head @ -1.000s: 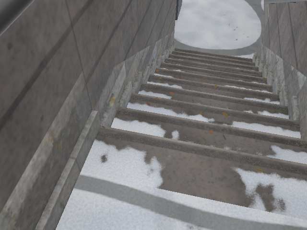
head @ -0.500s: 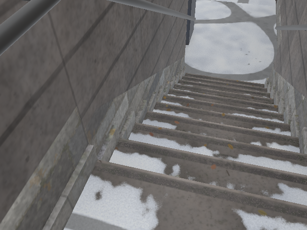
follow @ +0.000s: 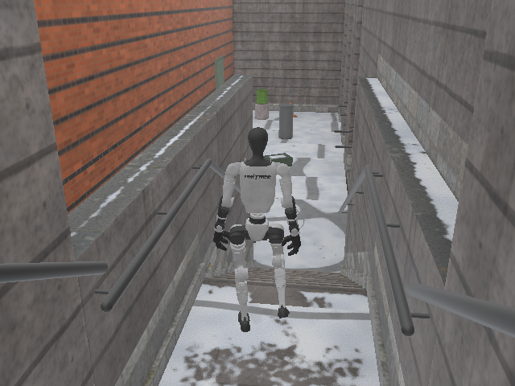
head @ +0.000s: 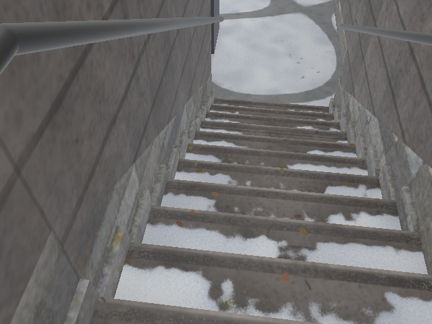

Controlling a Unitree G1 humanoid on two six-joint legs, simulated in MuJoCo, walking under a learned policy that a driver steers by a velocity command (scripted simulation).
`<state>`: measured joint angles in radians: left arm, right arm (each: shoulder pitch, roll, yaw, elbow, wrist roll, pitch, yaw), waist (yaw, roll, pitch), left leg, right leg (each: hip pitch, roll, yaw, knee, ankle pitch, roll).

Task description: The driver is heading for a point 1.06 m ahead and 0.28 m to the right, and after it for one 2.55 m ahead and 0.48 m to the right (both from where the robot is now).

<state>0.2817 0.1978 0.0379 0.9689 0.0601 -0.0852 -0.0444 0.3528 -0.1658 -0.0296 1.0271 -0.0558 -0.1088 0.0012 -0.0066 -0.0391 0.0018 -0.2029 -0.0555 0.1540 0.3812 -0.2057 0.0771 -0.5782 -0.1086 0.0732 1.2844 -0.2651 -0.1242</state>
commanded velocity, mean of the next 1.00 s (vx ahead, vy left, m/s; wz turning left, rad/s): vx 0.50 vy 0.00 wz -0.43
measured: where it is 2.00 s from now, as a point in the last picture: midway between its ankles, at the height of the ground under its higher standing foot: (261, 262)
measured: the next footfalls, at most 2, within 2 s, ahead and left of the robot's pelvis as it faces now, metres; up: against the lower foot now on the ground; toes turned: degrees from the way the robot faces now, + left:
right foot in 0.34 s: +0.36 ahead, -0.15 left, +0.00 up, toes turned -10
left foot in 0.96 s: +0.70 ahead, -0.01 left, -0.16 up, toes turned -21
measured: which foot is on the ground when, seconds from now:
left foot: down 0.00-0.38, up 0.40-0.94, down 0.96-1.00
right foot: up 0.00-0.32, down 0.34-0.98, up 1.00-1.00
